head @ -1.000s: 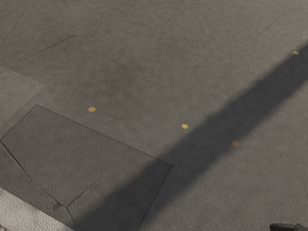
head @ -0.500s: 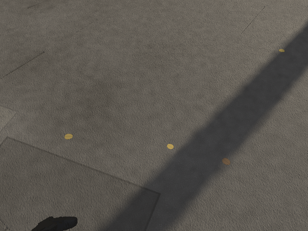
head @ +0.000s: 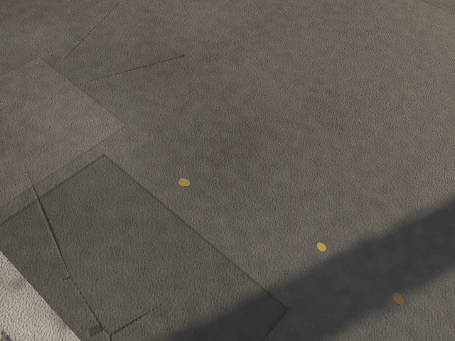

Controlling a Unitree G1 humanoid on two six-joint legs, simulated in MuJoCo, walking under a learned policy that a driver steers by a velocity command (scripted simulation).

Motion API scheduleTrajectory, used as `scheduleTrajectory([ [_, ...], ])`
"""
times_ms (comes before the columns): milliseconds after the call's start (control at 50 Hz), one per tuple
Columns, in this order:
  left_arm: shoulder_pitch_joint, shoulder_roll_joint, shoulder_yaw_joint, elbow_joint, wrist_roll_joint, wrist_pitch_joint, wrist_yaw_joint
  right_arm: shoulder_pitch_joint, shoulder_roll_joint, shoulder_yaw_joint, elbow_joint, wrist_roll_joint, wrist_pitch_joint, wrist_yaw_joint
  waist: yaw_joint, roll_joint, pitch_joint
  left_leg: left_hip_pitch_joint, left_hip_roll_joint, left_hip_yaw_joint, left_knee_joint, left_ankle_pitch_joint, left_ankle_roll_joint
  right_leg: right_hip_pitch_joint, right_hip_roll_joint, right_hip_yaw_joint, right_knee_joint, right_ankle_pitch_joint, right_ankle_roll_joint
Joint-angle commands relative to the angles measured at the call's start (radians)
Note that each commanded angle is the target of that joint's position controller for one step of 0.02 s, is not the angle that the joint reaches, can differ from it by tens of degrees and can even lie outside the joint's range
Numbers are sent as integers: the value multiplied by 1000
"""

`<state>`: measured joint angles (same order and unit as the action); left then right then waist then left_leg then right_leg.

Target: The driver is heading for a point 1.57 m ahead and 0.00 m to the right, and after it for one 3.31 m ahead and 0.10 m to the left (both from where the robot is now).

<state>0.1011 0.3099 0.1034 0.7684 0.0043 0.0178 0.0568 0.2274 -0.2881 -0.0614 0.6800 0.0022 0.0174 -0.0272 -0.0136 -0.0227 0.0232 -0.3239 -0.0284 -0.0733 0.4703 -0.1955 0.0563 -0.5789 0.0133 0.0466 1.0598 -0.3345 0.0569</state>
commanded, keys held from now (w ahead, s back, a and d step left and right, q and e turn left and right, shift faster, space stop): q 0.08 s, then no key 0.92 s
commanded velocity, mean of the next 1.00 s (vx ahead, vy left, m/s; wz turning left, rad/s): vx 0.00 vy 0.00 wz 0.18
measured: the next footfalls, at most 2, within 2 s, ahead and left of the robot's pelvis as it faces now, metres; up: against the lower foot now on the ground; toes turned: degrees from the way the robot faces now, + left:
right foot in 0.26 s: +0.07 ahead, -0.15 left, +0.00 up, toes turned +10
left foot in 0.56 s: +0.01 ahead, +0.11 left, +0.00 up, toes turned +6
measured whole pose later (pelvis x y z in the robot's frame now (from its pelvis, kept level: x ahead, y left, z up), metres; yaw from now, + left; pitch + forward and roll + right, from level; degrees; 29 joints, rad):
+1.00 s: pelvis +0.00 +0.00 -0.01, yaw +9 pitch -2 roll +0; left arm 0.18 0.26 0.04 0.97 0.00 0.00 0.03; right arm 0.23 -0.22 -0.03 0.77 -0.01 0.00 -0.02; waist 0.02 0.00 0.04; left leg -0.19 -0.02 -0.05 0.54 -0.31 0.01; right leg -0.21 -0.04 0.05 0.51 -0.27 0.06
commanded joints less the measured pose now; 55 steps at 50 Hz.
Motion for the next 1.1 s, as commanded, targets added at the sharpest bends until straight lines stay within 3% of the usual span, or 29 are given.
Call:
scheduleTrajectory([
  [20, -50, 49, 5, -76, -4, -22, -4, -8, -175, -50, -79, 6, -7, -17, -4, 158, -130, 230, 220, -279, -118, 214, 149, -66, -6, 45, -133, 26, 19],
  [100, -44, 56, 1, -71, -11, -32, -21, -25, -189, -58, -101, 1, 7, -13, -11, 180, -118, 172, 215, -333, -113, 156, 167, 47, 8, 44, -274, -5, 23],
  [180, -17, 66, -2, -65, -16, -43, -40, -42, -170, -48, -109, 0, 14, 0, -18, 187, -134, 161, 214, -374, -71, 274, 171, 165, 6, 24, -385, -31, 5],
  [240, 44, 56, -7, -49, -8, -55, -56, -70, -148, -35, -111, 14, 21, -1, 29, 162, -129, 121, 161, -357, -19, 260, 114, 338, -3, 1, -673, 186, -39],
  [260, 58, 93, -1, -51, 8, -56, -56, -43, -123, -28, -108, 6, 18, -3, 19, 106, -137, 57, 119, -321, 25, 130, 62, 433, -89, 66, -703, 286, -72],
  [280, 48, 157, 7, -67, 26, -52, -50, 4, -77, -13, -112, -16, 10, 1, -31, -101, -146, -46, -2, -191, 187, -139, 1, 505, -263, 243, -719, 491, -152],
  [300, 24, 141, -2, -54, 40, -50, -51, -19, -103, -22, -134, -12, 1, 3, -42, -240, -102, -111, -56, -83, 246, -358, -48, 414, -375, 376, -737, 537, -310],
  [320, -5, 100, -12, -74, 34, -55, -51, -39, -167, -40, -118, -14, -2, 0, -6, -180, -86, -110, -19, -81, 387, -400, -85, 389, -375, 375, -757, 487, -347],
  [340, -6, 101, -11, -71, 24, -56, -47, -55, -185, -53, -111, -4, 0, -1, 4, -152, -77, -147, -25, -77, 479, -383, -103, 412, -338, 338, -748, 468, -328],
  [380, -26, 102, -16, -66, 0, -57, -43, -35, -145, -50, -87, -4, 17, -5, -3, -113, -60, -174, -4, -91, 542, -335, -137, 431, -291, 263, -720, 491, -288],
  [420, -33, 83, -23, -54, -2, -47, -44, -22, -77, -28, -75, -2, 20, 1, -12, -112, -66, -108, 12, -35, 432, -298, -152, 423, -226, 166, -697, 553, -259],
  [460, -13, 77, -25, -43, 1, -32, -46, -61, -35, -9, -79, 1, 14, 6, 20, -150, -86, -26, 25, 24, 265, -265, -153, 438, -194, 126, -670, 599, -251],
  [480, 7, 83, -25, -35, 1, -26, -47, -65, -43, -11, -76, 7, 13, 7, 30, -158, -98, 8, 22, 40, 189, -227, -151, 452, -197, 132, -658, 610, -255],
  [520, 13, 83, -31, -25, -12, -21, -49, -23, -54, -16, -49, 9, 13, 9, 3, -146, -98, 121, 10, 69, -70, -15, -127, 442, -183, 127, -635, 554, -229],
  [540, 44, 75, -36, -15, -13, -28, -51, -26, -76, -18, -48, -1, 13, 7, 12, -123, -97, 194, 27, 35, -128, 86, -105, 409, -174, 133, -640, 477, -189],
  [560, 63, 61, -44, -12, 3, -41, -57, -26, -128, -25, -61, -12, 14, 0, 30, -43, -119, 282, 106, -48, -92, 280, -75, 346, -148, 110, -619, 369, -132],
  [580, 104, 49, -47, -5, 16, -55, -65, -36, -175, -36, -54, -15, 17, -2, 78, 94, -122, 269, 139, -69, -17, 299, -23, 324, -74, 36, -624, 227, -83],
  [600, 63, 48, -52, 4, 18, -57, -65, -42, -118, -27, -50, -18, 14, 9, 43, 117, -117, 180, 124, -68, -29, 138, 2, 384, -52, 0, -618, 157, -44],
  [620, 17, 63, -48, 5, 14, -54, -64, -46, -85, -17, -48, -23, 7, 16, 24, 90, -77, 141, 108, -67, -47, 63, -4, 385, -46, -7, -601, 156, -29],
  [680, 16, 54, -49, 21, 6, -35, -50, -36, -82, -11, -33, -24, -15, 15, 27, 102, -25, 87, 93, -57, -56, 50, -29, 379, -51, -2, -587, 194, -38],
  [900, 52, 53, -46, 131, 1, -26, -32, -1, -59, 3, 8, -18, -33, 7, 27, 44, -8, 81, 76, -47, -57, 28, -27, 389, -53, 2, -599, 202, -18],
  [1100, 79, 55, -46, 222, -3, -23, -20, 21, -46, 7, 74, -13, -35, 5, 29, 36, -6, 97, 58, -21, -58, 57, -30, 395, -53, 2, -608, 215, -18],
])
Velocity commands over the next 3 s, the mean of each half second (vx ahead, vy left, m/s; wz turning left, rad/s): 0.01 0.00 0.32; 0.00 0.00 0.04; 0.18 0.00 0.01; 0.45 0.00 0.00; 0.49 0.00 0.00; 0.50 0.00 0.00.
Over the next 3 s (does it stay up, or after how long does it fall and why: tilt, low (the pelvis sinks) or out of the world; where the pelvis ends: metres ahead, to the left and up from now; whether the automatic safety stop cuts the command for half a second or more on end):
stays up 0.90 0.13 -0.02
